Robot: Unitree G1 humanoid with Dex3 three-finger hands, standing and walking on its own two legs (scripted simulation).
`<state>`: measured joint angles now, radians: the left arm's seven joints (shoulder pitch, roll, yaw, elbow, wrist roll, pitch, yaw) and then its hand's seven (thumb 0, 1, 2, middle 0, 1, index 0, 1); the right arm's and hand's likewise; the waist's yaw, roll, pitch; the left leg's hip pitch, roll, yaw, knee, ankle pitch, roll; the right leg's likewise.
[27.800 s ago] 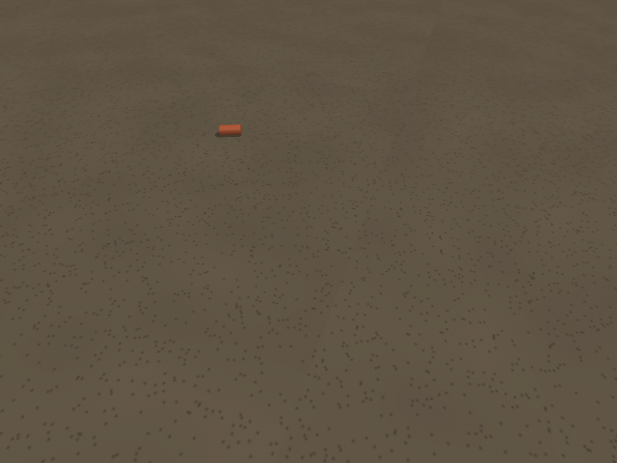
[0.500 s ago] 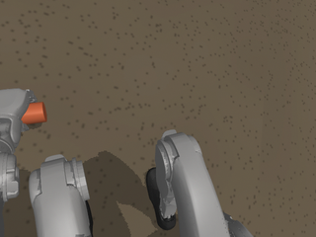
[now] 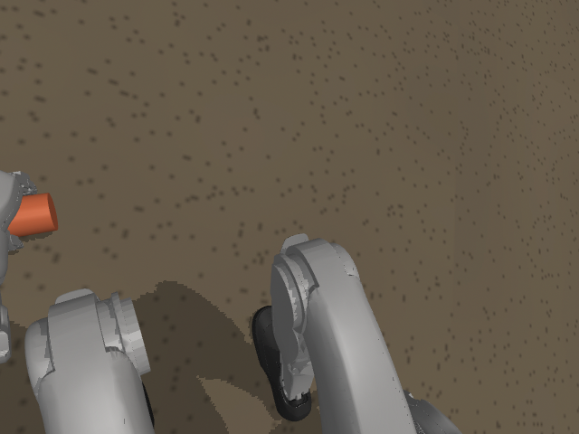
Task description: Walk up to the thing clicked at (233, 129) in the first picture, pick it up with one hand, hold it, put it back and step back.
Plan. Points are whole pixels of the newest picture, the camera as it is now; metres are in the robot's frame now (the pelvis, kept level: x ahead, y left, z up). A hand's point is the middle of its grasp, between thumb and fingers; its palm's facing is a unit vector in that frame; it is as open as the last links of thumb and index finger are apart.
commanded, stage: rest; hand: left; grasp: from above
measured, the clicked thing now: (3, 219) +0.43 +0.27 -0.26
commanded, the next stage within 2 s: open in 0.50 s
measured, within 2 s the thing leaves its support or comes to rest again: neither
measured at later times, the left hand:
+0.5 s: hand out of the picture +0.42 +0.27 -0.24, palm faces -0.46 -0.12 -0.88, open 8.3 cm
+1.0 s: hand (1, 226) +0.42 +0.27 -0.24, palm faces -0.46 -0.11 -0.88, open 9.9 cm
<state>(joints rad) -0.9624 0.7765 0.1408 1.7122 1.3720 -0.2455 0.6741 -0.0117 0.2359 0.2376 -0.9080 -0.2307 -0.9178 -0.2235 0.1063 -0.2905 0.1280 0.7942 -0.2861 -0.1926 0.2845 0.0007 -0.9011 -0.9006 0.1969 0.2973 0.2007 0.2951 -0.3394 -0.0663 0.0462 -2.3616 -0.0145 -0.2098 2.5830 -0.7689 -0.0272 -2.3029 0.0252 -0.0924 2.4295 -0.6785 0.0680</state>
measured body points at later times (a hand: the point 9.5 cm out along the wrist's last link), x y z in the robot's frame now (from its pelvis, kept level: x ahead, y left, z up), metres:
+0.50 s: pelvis -0.01 +0.00 +0.00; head +0.25 +0.12 +0.36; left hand +0.44 +0.28 -0.19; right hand +0.04 -0.25 -0.07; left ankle +0.05 +0.13 -0.26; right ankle +0.10 -0.13 -0.26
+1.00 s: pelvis -0.01 +0.00 +0.00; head +0.25 +0.12 +0.35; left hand +0.44 +0.27 -0.19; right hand +0.04 -0.25 -0.06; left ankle +0.05 +0.13 -0.26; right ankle +0.10 -0.13 -0.26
